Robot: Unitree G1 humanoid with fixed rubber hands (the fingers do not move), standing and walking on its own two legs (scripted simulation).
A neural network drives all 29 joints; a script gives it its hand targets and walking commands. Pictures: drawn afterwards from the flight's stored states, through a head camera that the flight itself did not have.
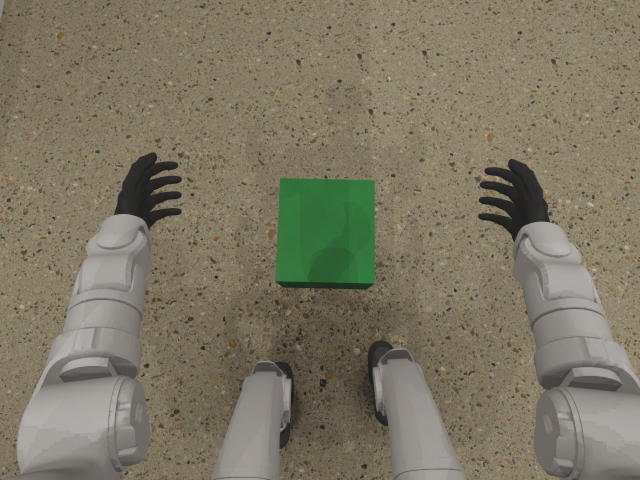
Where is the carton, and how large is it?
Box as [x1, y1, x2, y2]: [275, 178, 374, 288]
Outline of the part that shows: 280,178 275,280 283,287 367,288 373,284 374,180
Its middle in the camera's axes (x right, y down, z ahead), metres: +0.01 -0.02 +1.00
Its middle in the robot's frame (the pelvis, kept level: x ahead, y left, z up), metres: +0.50 -0.01 -0.60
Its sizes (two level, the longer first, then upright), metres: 0.248 0.227 0.170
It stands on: the floor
